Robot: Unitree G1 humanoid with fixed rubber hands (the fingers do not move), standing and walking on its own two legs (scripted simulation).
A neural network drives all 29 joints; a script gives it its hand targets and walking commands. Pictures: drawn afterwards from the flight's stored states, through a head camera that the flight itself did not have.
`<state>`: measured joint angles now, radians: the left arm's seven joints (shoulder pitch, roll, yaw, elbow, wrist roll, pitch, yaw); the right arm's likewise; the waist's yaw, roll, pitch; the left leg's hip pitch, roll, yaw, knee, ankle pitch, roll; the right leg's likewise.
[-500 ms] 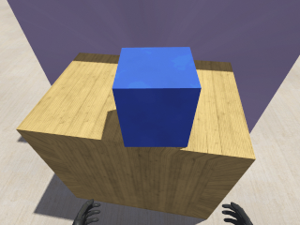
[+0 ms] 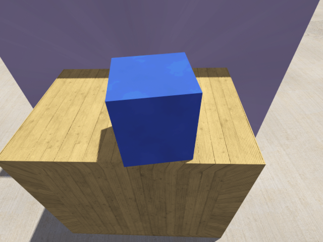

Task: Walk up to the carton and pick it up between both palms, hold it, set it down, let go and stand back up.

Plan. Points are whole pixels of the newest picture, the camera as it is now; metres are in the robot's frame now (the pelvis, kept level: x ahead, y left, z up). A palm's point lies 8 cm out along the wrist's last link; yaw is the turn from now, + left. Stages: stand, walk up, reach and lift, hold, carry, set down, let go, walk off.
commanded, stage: stand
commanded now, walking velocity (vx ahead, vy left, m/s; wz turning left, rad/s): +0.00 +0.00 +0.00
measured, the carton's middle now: (153, 110) +0.48 +0.05 +0.10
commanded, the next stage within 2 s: none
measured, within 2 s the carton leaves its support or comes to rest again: neither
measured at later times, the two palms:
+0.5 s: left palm out of the picture +0.04 +0.23 -0.11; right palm out of the picture -0.04 -0.23 -0.14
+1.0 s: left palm out of the picture +0.01 +0.23 -0.12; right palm out of the picture -0.06 -0.21 -0.14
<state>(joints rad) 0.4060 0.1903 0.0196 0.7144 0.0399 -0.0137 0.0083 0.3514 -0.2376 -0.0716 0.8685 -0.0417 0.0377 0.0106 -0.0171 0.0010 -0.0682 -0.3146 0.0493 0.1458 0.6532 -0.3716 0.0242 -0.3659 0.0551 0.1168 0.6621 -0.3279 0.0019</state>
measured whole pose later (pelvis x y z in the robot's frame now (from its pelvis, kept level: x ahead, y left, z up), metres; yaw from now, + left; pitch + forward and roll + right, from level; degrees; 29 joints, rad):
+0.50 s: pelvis -0.01 +0.01 +0.01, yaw -3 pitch +1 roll +1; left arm 0.38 0.14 0.01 0.83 0.03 0.00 0.03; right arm 0.35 -0.20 -0.05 1.01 -0.03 0.04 -0.02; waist -0.03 0.01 -0.06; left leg -0.26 0.03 0.21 0.57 -0.32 0.04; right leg -0.35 0.04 0.16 0.61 -0.27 0.03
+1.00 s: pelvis -0.02 +0.01 +0.01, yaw -4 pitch -1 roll +1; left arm 0.34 0.12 0.02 0.98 0.03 0.01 0.05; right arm 0.33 -0.17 -0.06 1.08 -0.02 0.03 -0.03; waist -0.02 0.02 -0.02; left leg -0.22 0.03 0.23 0.54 -0.31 0.04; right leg -0.32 0.04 0.18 0.59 -0.26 0.03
